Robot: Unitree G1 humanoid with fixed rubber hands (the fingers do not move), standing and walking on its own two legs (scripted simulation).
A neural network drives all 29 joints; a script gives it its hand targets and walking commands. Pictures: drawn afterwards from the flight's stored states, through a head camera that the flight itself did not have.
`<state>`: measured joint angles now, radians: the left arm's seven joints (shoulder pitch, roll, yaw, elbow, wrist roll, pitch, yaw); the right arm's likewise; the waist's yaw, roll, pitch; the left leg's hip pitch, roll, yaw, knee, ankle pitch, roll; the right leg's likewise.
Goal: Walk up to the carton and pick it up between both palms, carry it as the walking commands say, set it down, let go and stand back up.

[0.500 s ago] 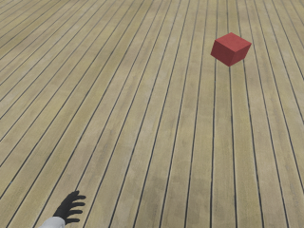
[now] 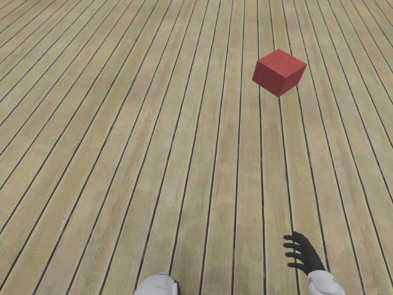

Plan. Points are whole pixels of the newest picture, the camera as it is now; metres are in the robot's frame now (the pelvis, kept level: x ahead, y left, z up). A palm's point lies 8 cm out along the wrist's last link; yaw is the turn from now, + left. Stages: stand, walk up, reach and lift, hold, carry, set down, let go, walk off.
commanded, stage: walk up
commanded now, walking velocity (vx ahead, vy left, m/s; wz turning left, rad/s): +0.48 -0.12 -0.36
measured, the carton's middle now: (278, 72) +1.75 -0.41 -0.66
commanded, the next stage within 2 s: none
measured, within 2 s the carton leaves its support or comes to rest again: neither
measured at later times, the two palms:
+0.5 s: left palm (173, 169) +0.41 +0.13 -0.09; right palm out of the picture +0.17 -0.34 -0.13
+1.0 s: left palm (169, 179) +0.40 +0.14 -0.12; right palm (323, 126) +0.66 -0.32 -0.11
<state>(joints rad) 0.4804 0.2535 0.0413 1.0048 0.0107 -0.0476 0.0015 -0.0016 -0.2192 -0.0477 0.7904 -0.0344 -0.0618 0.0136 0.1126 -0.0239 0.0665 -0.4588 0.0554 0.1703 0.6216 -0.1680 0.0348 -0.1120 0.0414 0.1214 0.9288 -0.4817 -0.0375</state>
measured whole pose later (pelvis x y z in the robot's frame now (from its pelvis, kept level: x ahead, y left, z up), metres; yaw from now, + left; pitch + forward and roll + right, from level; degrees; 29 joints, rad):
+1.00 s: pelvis +0.51 -0.09 +0.00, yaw -8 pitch +1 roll +1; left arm 0.52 0.16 0.03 1.12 0.01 -0.07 0.01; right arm -0.01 -0.18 -0.03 0.89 -0.03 -0.05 0.03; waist 0.08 -0.01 0.07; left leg -0.44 0.06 0.19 0.57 -0.15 0.02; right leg 0.04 -0.06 -0.06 0.57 -0.50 0.01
